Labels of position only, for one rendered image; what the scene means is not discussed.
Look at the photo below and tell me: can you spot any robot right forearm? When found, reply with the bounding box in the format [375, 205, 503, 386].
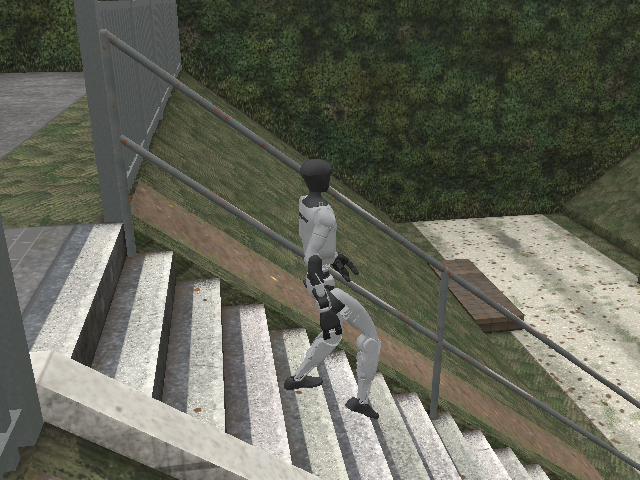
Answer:
[307, 255, 332, 313]

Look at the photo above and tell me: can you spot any left robot shin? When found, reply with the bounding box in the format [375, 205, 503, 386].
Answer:
[293, 332, 342, 381]

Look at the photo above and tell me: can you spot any left robot hand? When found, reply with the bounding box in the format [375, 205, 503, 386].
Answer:
[331, 252, 359, 282]

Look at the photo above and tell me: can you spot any robot left upper arm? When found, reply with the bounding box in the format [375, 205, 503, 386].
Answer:
[299, 195, 308, 239]

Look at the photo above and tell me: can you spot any robot right upper arm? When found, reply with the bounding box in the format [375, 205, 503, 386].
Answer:
[304, 207, 335, 266]

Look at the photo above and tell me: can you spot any right robot hand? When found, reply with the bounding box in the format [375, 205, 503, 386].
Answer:
[320, 309, 342, 340]

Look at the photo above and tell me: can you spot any right robot thigh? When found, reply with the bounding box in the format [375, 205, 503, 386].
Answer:
[326, 288, 378, 352]

